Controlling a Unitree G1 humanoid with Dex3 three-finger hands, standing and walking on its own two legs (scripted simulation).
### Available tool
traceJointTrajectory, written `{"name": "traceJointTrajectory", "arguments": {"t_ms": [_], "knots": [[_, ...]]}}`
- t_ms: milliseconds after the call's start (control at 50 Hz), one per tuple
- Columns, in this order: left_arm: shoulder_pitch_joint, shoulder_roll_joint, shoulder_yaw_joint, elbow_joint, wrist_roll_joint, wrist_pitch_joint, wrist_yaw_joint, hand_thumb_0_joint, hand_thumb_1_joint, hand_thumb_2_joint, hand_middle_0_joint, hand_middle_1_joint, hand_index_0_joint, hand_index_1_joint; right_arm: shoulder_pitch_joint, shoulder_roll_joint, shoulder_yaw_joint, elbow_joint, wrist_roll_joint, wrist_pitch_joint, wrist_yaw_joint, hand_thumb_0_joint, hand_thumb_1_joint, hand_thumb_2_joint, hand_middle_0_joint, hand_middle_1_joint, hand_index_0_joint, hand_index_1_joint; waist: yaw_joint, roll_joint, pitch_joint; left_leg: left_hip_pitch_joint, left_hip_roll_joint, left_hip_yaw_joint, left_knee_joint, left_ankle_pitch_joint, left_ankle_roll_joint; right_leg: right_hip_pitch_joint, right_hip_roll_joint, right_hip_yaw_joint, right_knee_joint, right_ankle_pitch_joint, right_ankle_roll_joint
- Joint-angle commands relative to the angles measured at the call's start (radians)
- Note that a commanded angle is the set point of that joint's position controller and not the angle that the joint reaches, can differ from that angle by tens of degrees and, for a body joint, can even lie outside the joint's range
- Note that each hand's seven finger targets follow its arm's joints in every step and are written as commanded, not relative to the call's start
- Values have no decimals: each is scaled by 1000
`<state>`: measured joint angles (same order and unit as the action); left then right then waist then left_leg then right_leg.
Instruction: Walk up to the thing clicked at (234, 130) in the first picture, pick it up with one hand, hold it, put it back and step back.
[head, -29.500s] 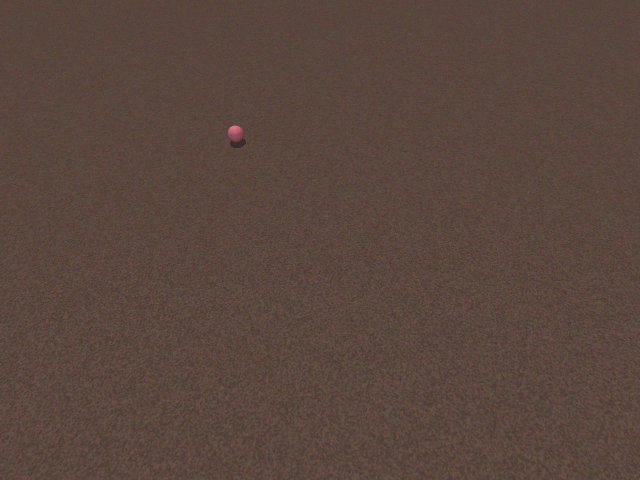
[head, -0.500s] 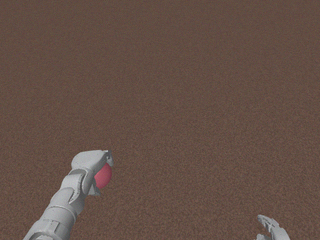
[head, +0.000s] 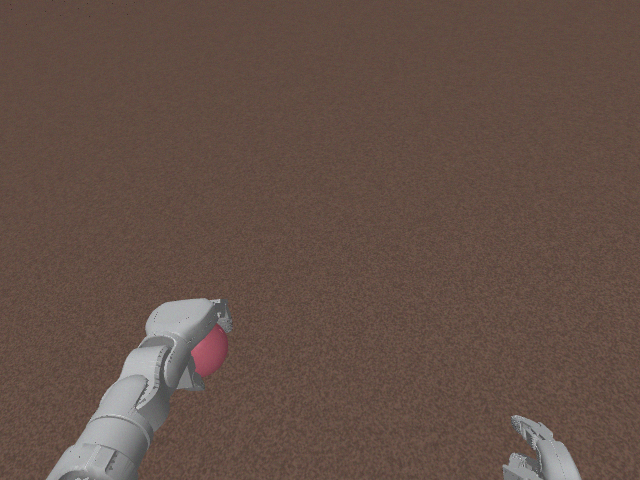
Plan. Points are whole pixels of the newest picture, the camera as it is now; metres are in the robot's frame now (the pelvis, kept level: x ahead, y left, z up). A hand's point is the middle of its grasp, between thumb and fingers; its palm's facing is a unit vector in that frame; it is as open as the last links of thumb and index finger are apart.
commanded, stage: hold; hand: left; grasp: from above
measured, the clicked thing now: (198, 347) +0.31 +0.22 -0.04
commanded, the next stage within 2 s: crouch in 0.64 s
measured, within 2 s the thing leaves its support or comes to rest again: neither
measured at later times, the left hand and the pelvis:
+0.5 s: hand (191, 353) +0.29 +0.22 -0.03, palm faces -0.46 -0.06 -0.89, open 10.5 cm; pelvis +0.00 +0.00 +0.00, yaw +0 degrees
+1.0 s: hand (196, 362) +0.29 +0.23 -0.06, palm faces -0.46 -0.06 -0.88, open 10.6 cm; pelvis +0.01 +0.00 +0.00, yaw +1 degrees
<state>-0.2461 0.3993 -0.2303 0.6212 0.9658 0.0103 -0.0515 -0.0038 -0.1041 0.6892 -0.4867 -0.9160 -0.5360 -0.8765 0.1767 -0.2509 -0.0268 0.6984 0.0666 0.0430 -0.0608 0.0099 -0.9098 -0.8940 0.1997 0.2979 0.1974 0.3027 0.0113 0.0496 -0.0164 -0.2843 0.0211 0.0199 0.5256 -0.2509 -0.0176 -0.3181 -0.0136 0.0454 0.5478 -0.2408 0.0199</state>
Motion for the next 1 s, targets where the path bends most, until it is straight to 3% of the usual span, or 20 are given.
{"name": "traceJointTrajectory", "arguments": {"t_ms": [0,40,120,160,200,240,360,400,460,500,600,620,700,720,740,760,820,840,920,980], "knots": [[-367,222,113,-208,1,-4,37,0,495,975,-756,-1114,-822,-1046,-104,-121,-33,-138,-4,-43,-9,0,-904,-899,200,300,200,300,-6,-41,-229,103,-35,15,-73,130,30,58,38,-30,-110,89,-16],[-343,232,125,-202,6,-5,37,0,495,978,-766,-1101,-828,-1036,-108,-119,-32,-143,-3,-44,-9,0,-905,-900,200,300,200,300,2,-24,-223,100,-37,16,-80,127,29,67,37,-30,-111,83,-19],[-338,200,93,-219,-1,-8,25,0,513,972,-767,-1112,-834,-1042,-112,-118,-32,-145,-3,-42,-10,0,-903,-899,200,300,200,300,-4,-35,-228,120,-33,15,-82,154,29,74,39,-34,-114,107,-18],[-362,233,122,-216,-2,-8,29,0,490,971,-758,-1096,-822,-1030,-109,-121,-32,-142,-2,-42,-12,0,-903,-899,200,300,200,300,-2,-22,-234,123,-35,17,-85,156,29,71,38,-33,-117,110,-19],[-323,201,101,-214,-5,-9,26,0,481,961,-753,-1094,-817,-1027,-114,-114,-28,-150,-2,-42,-11,0,-905,-900,200,300,200,300,-1,-33,-210,113,-36,15,-90,133,29,66,39,-34,-123,86,-18],[-293,219,127,-209,-6,-7,31,0,497,941,-762,-1078,-828,-1010,-119,-117,-28,-154,-1,-39,-11,0,-903,-898,200,300,200,300,6,-44,-207,105,-36,14,-92,128,29,72,38,-35,-126,77,-18],[-368,245,136,-251,9,-20,38,0,474,953,-751,-1077,-812,-1013,-119,-115,-31,-151,-3,-36,-12,0,-906,-900,200,300,200,300,5,-7,-231,119,-38,14,-92,126,26,72,38,-32,-124,77,-21],[-368,224,124,-238,5,-23,40,0,467,945,-748,-1077,-811,-1011,-110,-115,-31,-144,-6,-37,-12,0,-907,-900,200,300,200,300,-1,-13,-241,132,-35,10,-92,136,24,73,41,-34,-118,85,-22],[-329,212,117,-244,7,-20,48,0,480,952,-758,-1076,-821,-1012,-111,-116,-36,-143,-5,-37,-13,0,-904,-899,200,300,200,300,3,-22,-281,154,-38,15,-79,201,26,102,38,-34,-113,151,-19],[-364,223,122,-257,9,-16,54,0,472,957,-752,-1076,-814,-1012,-101,-117,-39,-130,-7,-34,-14,0,-902,-898,200,300,200,300,-3,-11,-297,166,-36,17,-72,248,25,108,39,-36,-104,203,-18],[-294,202,116,-196,4,4,54,0,479,942,-751,-1080,-817,-1013,-109,-116,-40,-135,-1,-28,-9,0,-904,-898,200,300,200,300,9,-45,-229,134,-35,16,-88,208,25,100,40,-45,-122,158,-21],[-275,185,98,-185,5,7,46,0,467,937,-743,-1072,-807,-1005,-109,-118,-41,-137,-1,-27,-7,0,-903,-898,200,300,200,300,9,-50,-212,124,-33,13,-92,206,24,99,40,-46,-121,153,-23],[-275,208,111,-178,11,-1,28,0,453,925,-745,-1050,-804,-989,-112,-117,-38,-145,-1,-24,-6,0,-906,-899,200,300,200,300,9,-40,-190,114,-32,10,-98,180,23,86,40,-45,-123,125,-25],[-309,207,107,-209,9,-7,24,0,517,856,-773,-1089,-856,-1003,-108,-117,-39,-149,-2,-23,-6,0,-926,-912,200,301,200,301,2,-27,-205,121,-34,12,-96,178,24,81,39,-40,-125,129,-24],[-314,226,125,-209,14,-11,28,0,437,918,-693,-1068,-776,-1002,-106,-119,-39,-149,-2,-23,-7,0,-884,-896,201,301,201,301,4,-27,-219,129,-34,13,-95,190,25,91,38,-39,-121,141,-24],[-322,220,118,-216,10,-15,30,0,427,961,-706,-1106,-766,-1045,-106,-118,-38,-150,-2,-22,-7,0,-894,-898,200,300,201,300,4,-26,-216,126,-33,10,-94,187,24,87,40,-41,-120,137,-24],[-290,207,133,-169,21,-29,56,0,401,1007,-710,-1101,-758,-1052,-99,-116,-38,-150,-5,-19,-7,0,-895,-899,200,300,200,300,-1,-56,-205,116,-40,12,-84,181,27,80,35,-38,-122,133,-21],[-323,205,127,-173,29,-37,70,0,401,999,-703,-1102,-753,-1051,-92,-116,-40,-144,-7,-18,-7,0,-893,-898,200,300,200,300,-15,-58,-219,117,-41,16,-73,182,29,70,34,-36,-118,141,-18],[-300,166,118,-31,63,-60,150,0,382,964,-691,-1084,-744,-1030,-67,-113,-47,-114,-16,-14,-1,0,-894,-898,200,300,200,300,-30,-99,-188,47,-45,15,-20,182,27,12,27,-40,-74,155,-15],[-384,181,121,20,93,-73,220,0,376,944,-687,-1081,-741,-1025,-38,-125,-59,-89,-29,-10,8,0,-894,-897,200,300,200,300,-46,-74,-221,-29,-44,16,55,143,22,-65,28,-42,-9,123,-17]]}}
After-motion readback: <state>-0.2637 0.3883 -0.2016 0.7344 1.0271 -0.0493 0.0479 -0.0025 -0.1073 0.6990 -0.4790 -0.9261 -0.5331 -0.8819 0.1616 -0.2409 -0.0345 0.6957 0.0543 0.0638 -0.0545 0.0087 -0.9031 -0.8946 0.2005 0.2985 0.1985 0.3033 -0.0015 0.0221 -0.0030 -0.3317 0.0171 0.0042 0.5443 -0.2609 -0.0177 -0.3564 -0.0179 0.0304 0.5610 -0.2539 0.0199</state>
